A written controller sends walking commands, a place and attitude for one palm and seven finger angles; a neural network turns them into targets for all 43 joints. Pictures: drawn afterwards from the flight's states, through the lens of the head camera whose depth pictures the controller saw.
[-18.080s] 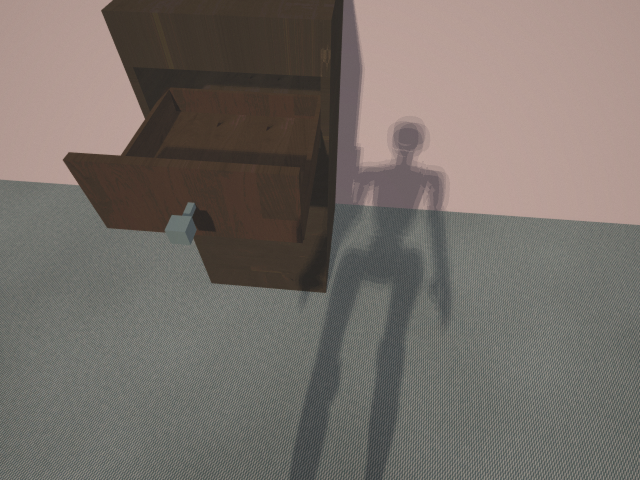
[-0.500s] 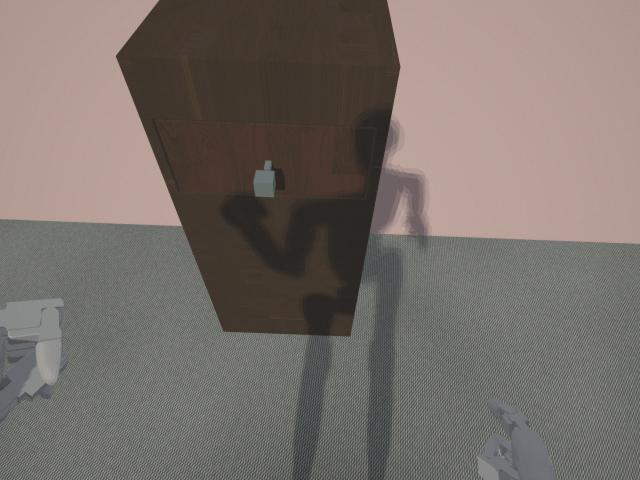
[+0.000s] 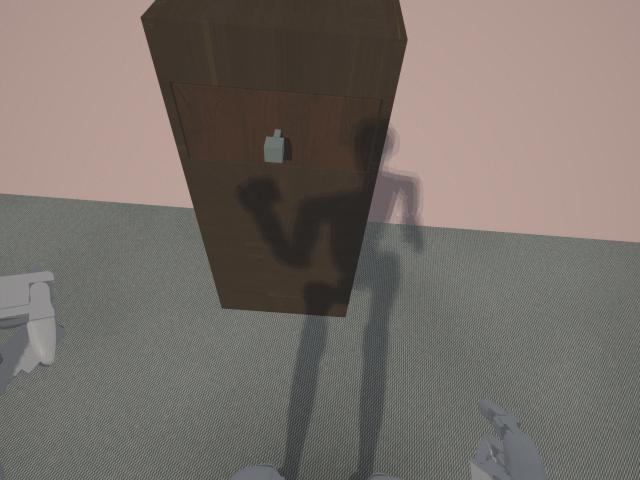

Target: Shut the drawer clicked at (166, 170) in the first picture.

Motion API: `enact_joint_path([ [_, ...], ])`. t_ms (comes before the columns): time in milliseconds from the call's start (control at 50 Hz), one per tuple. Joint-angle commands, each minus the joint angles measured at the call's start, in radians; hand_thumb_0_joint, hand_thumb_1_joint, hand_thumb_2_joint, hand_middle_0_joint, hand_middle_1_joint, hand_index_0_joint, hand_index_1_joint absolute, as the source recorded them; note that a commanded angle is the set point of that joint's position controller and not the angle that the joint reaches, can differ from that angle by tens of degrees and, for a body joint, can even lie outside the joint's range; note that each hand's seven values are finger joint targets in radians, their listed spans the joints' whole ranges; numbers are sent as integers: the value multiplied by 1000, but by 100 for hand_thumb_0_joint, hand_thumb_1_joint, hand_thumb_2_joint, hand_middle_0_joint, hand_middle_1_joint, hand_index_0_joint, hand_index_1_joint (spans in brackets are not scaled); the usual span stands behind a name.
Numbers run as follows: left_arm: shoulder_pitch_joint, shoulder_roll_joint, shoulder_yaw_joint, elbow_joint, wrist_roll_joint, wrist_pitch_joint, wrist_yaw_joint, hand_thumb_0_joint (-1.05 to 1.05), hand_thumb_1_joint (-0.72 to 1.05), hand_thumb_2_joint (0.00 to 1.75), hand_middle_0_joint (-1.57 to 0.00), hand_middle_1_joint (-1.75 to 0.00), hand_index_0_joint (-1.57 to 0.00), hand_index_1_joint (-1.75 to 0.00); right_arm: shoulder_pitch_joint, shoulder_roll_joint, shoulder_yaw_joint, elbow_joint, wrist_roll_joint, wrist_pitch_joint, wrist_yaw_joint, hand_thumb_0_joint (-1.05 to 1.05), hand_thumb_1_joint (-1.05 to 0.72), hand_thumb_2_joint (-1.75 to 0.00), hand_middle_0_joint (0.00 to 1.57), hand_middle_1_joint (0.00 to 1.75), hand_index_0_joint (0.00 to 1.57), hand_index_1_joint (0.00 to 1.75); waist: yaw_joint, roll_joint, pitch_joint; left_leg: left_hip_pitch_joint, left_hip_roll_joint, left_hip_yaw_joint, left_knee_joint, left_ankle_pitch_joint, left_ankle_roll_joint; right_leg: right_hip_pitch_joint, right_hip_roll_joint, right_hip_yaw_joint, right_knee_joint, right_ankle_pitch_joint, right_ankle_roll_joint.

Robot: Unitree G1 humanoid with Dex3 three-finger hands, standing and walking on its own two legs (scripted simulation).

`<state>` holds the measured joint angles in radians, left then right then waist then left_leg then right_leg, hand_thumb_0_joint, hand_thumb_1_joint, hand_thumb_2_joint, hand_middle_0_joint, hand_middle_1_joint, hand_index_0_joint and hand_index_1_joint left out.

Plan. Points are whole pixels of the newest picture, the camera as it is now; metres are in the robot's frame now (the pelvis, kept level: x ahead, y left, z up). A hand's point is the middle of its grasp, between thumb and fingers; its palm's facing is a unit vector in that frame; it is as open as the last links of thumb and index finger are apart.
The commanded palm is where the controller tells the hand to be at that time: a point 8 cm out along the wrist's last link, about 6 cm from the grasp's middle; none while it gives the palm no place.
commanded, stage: step back with the hand held close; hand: left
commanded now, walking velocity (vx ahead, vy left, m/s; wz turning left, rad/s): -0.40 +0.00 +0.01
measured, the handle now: (275, 143) +0.70 +0.13 +0.00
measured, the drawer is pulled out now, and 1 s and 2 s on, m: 0.00 0.00 0.00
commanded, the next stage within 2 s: stop stepping back and stand still in 0.60 s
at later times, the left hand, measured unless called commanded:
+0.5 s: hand (24, 419) +0.13 +0.22 +0.19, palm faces +0.29 -0.82 -0.49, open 3.2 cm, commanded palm +0.07 +0.27 +0.19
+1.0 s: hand out of the picture +0.05 +0.26 +0.19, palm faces +0.39 -0.81 -0.44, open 3.2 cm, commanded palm -0.03 +0.29 +0.19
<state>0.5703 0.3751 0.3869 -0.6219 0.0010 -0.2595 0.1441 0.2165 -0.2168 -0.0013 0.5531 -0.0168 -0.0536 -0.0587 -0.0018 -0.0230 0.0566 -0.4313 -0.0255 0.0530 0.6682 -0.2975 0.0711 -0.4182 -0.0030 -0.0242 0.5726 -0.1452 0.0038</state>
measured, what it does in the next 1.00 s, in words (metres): walks backwards: right foot, then left foot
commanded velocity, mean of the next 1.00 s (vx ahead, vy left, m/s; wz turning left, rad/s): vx -0.21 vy -0.02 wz -0.02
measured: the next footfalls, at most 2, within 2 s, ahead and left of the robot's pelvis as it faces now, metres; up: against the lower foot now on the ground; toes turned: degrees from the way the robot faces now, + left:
right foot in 0.68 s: -0.08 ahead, -0.13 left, +0.00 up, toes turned +6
left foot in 0.86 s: -0.11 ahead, +0.13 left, +0.00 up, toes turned +2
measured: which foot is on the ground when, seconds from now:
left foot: down 0.00-0.68, up 0.70-0.84, down 0.86-1.00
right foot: down 0.00-0.54, up 0.56-0.66, down 0.68-0.88, up 0.90-1.00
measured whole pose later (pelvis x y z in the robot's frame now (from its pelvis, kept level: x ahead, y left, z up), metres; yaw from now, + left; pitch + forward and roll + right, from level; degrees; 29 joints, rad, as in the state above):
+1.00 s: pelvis -0.15 +0.01 +0.02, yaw +1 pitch +0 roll +1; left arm 0.56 0.44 0.41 -0.59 -0.03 -0.22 0.15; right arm 0.22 -0.14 0.03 0.63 -0.02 -0.16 -0.06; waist -0.01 -0.09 0.04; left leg -0.24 -0.04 0.05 0.48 -0.23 0.04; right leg -0.38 0.01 0.01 0.75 -0.41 0.02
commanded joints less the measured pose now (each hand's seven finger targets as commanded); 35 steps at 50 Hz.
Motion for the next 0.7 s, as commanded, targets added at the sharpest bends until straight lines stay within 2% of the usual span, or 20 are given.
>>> enact_joint_path([
  [0,8,181,144,-192,-9,-84,27,0,90,90,-140,-160,-140,-160,-94,-145,-64,-156,6,-65,-14,0,-90,-90,20,30,20,30,-19,119,-122,-224,144,-233,-313,-336,36,252,-30,149,-27,-165,-18],
  [40,34,184,174,-192,7,-95,28,0,90,90,-140,-160,-140,-160,-106,-151,-65,-161,7,-77,-18,0,-90,-90,20,30,20,30,-1,233,-155,-416,250,-328,-458,-420,80,461,54,71,222,-9,12],
  [80,37,201,194,-217,10,-104,22,0,90,90,-140,-160,-140,-160,-98,-148,-78,-156,4,-92,-18,0,-90,-90,20,30,20,30,3,221,-185,-398,297,-344,-467,-337,93,474,79,69,294,-50,18],
  [120,64,192,198,-176,12,-108,16,0,90,90,-140,-160,-140,-160,-107,-148,-86,-156,8,-106,-15,0,-90,-90,20,30,20,30,3,196,-140,-438,323,-359,-479,-422,113,475,98,87,298,-167,20],
  [180,79,158,159,-153,-15,-111,2,0,90,90,-140,-160,-140,-160,-82,-140,-81,-118,-3,-113,-10,0,-90,-90,20,30,20,30,-5,126,-82,-267,269,-303,-383,-253,72,335,72,97,60,-159,-3],
  [240,37,173,130,-175,-40,-129,-8,0,90,90,-140,-160,-140,-160,-91,-122,-75,-76,0,-120,-2,0,-90,-90,20,30,20,30,-15,28,-146,55,133,-155,-210,34,-14,123,-26,201,-168,72,-21],
  [260,19,181,125,-182,-43,-137,-2,0,90,90,-140,-160,-140,-160,-75,-96,-71,-66,5,-112,-1,0,-90,-90,20,30,20,30,-25,-10,-229,197,85,-60,-139,232,-45,93,-92,234,-187,323,-9],
  [280,6,182,107,-193,-41,-133,0,0,90,90,-140,-160,-140,-160,-70,-105,-77,-65,13,-109,0,0,-90,-90,20,30,20,30,-29,-54,-312,283,60,-22,-90,313,-49,100,-109,215,-181,483,38],
  [320,61,225,145,-203,-45,-123,7,0,90,90,-140,-160,-140,-160,-89,-103,-75,-85,21,-99,-9,0,-90,-90,20,30,20,30,-20,-62,-347,307,50,-16,-75,292,-39,115,-124,191,-175,575,73],
  [380,81,247,159,-206,-53,-120,0,0,90,90,-140,-160,-140,-160,-123,-104,-64,-111,21,-76,-17,0,-90,-90,20,30,20,30,-18,12,-274,293,72,-46,-132,326,-32,75,-80,163,-190,374,57],
  [420,86,255,166,-190,-59,-123,-7,0,90,90,-140,-160,-140,-160,-137,-113,-62,-119,17,-75,-20,0,-90,-90,20,30,20,30,-15,111,-215,287,118,-107,-209,295,-23,32,-13,113,-172,136,46],
  [460,78,242,165,-153,-65,-127,-17,0,90,90,-140,-160,-140,-160,-143,-128,-62,-127,8,-78,-21,0,-90,-90,20,30,20,30,-15,186,-150,136,178,-185,-342,57,5,93,55,84,-118,-72,33],
  [500,66,216,165,-122,-62,-127,-25,0,90,90,-140,-160,-140,-160,-146,-145,-70,-132,4,-88,-23,0,-90,-90,20,30,20,30,-10,261,-108,-102,245,-293,-518,-254,36,269,107,63,1,-170,13],
  [540,74,209,173,-100,-61,-116,-29,0,90,90,-140,-160,-140,-160,-139,-152,-76,-125,-6,-87,-24,0,-90,-90,20,30,20,30,1,277,-106,-257,306,-329,-617,-438,38,396,125,43,123,-252,-13],
  [560,82,198,166,-97,-60,-111,-32,0,90,90,-140,-160,-140,-160,-133,-148,-80,-120,-9,-86,-20,0,-90,-90,20,30,20,30,7,253,-127,-272,309,-318,-619,-445,28,420,128,34,144,-282,-24],
  [600,102,198,153,-131,-72,-102,-33,0,90,90,-140,-160,-140,-160,-131,-136,-81,-133,-2,-89,-8,0,-90,-90,20,30,20,30,13,201,-182,-139,271,-239,-516,-330,1,346,95,47,34,-307,-39],
  [620,113,198,136,-151,-82,-99,-31,0,90,90,-140,-160,-140,-160,-123,-118,-80,-130,2,-90,-2,0,-90,-90,20,30,20,30,12,120,-201,-12,222,-183,-402,-220,-26,232,42,86,-98,-337,-51],
  [640,102,211,127,-183,-82,-99,-26,0,90,90,-140,-160,-140,-160,-104,-110,-82,-122,11,-85,2,0,-90,-90,20,30,20,30,-1,-8,-206,160,118,-81,-169,-102,-66,22,-61,230,-281,-393,-81],
  [660,71,234,129,-214,-75,-101,-13,0,90,90,-140,-160,-140,-160,-83,-96,-83,-108,17,-78,8,0,-90,-90,20,30,20,30,-15,-172,-207,281,18,-36,137,-26,-101,-202,-257,485,-472,-423,-136],
  [680,9,250,129,-229,-61,-102,5,0,90,90,-140,-160,-140,-160,-100,-97,-80,-93,8,-70,14,0,-90,-90,20,30,20,30,4,-172,-134,153,-16,-45,351,-99,-107,-185,-358,513,-483,-197,-189],
])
